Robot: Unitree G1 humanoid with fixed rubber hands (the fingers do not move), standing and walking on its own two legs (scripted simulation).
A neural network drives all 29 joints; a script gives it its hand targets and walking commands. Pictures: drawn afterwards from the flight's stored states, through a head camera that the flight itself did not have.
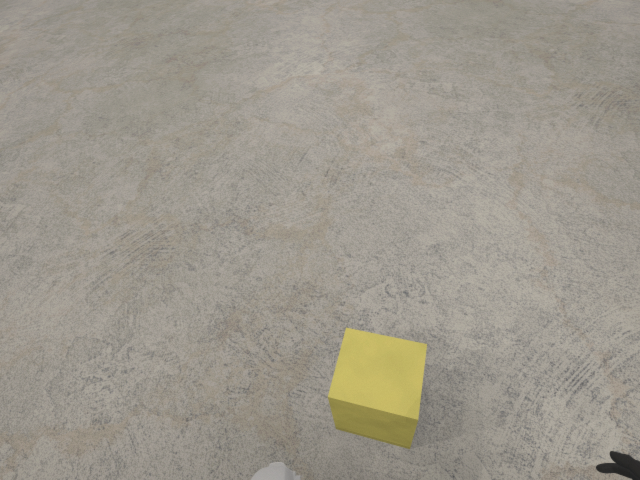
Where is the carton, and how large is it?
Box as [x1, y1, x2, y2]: [328, 328, 426, 448]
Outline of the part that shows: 346,328 328,394 328,399 336,428 409,448 418,417 426,344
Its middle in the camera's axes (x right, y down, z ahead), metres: +0.15 +0.40 +1.06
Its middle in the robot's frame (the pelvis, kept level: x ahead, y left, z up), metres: +0.46 -0.07 -0.61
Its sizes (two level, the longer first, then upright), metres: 0.211 0.187 0.269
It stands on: the floor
